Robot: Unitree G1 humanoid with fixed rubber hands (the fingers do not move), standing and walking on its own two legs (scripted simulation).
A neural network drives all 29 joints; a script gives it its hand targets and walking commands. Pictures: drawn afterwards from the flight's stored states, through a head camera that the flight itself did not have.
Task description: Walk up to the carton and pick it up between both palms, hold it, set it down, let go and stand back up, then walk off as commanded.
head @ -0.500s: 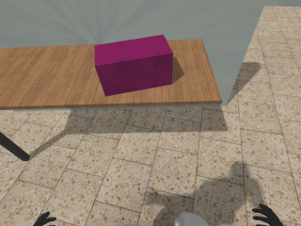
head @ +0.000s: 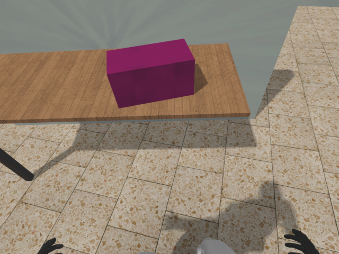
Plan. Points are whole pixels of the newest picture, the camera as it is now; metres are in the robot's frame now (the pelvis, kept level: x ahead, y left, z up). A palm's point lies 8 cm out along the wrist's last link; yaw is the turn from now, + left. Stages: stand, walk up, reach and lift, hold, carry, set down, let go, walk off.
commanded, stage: stand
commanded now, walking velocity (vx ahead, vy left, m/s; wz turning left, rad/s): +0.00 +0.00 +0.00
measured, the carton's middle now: (151, 73) +0.76 +0.11 -0.03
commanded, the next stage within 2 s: none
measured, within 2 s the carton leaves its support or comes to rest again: neither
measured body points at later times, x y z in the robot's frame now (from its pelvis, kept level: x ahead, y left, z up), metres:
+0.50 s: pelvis +0.00 +0.00 +0.00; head +0.01 -0.02 +0.45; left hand +0.10 +0.34 -0.09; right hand +0.13 -0.30 -0.12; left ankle -0.01 +0.15 -0.70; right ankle +0.07 -0.09 -0.70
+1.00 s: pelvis +0.00 +0.00 +0.00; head +0.01 -0.02 +0.45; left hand +0.11 +0.34 -0.09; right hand +0.13 -0.30 -0.12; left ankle -0.01 +0.15 -0.70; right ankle +0.07 -0.09 -0.70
